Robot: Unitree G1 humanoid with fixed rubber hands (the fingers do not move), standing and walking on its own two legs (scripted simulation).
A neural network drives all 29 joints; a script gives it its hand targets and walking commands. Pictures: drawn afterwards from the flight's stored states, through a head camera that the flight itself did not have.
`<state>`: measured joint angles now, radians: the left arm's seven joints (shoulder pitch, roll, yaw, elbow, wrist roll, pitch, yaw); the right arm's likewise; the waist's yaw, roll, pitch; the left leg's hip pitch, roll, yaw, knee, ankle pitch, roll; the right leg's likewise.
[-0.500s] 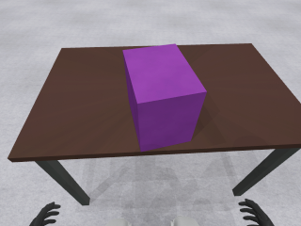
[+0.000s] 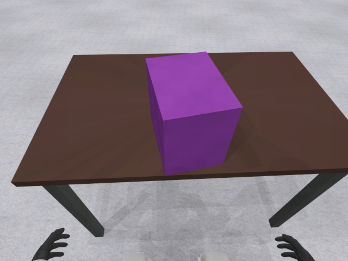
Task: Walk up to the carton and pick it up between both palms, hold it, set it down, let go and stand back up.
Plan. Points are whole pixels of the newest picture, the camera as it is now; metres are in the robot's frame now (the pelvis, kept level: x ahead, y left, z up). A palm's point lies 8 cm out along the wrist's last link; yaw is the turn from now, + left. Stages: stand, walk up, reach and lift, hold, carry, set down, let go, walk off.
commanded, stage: reach and lift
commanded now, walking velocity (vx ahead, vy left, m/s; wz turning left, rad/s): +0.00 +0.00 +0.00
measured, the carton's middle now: (185, 113) +0.47 -0.03 +0.07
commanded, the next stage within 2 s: none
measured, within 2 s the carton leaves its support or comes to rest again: neither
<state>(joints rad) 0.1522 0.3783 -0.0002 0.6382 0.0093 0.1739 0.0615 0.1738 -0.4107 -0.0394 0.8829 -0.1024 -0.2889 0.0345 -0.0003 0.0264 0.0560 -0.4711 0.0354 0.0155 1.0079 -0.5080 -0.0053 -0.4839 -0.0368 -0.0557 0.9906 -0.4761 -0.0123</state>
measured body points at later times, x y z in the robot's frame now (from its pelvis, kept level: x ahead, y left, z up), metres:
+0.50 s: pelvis -0.01 -0.01 +0.05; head -0.05 -0.02 +0.50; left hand +0.16 +0.26 +0.00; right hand +0.16 -0.29 -0.01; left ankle +0.02 +0.12 -0.68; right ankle +0.03 -0.12 -0.68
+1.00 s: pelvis +0.02 -0.01 +0.06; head -0.01 -0.01 +0.51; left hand +0.21 +0.22 +0.04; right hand +0.22 -0.27 +0.04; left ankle +0.02 +0.12 -0.68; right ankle +0.03 -0.12 -0.68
